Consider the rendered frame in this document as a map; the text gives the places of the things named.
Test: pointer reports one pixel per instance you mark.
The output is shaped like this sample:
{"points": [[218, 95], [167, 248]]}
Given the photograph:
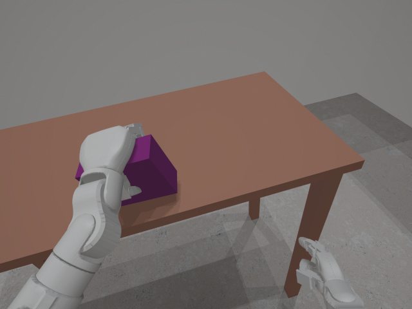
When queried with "table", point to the table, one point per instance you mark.
{"points": [[231, 141]]}

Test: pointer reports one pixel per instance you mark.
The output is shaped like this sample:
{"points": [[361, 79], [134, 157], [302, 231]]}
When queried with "robot right hand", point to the robot right hand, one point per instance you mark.
{"points": [[313, 276]]}

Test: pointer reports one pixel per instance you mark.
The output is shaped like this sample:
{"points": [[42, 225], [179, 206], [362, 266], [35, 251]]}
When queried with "right robot forearm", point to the right robot forearm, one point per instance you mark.
{"points": [[338, 294]]}

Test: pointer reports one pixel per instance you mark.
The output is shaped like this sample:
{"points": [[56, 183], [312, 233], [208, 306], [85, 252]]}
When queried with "sponge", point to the sponge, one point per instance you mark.
{"points": [[149, 169]]}

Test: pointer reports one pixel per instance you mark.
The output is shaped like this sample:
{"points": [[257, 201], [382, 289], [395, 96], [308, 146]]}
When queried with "left robot forearm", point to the left robot forearm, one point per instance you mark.
{"points": [[93, 233]]}

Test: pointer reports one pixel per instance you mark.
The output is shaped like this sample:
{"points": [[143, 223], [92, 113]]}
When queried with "robot left hand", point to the robot left hand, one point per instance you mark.
{"points": [[112, 148]]}

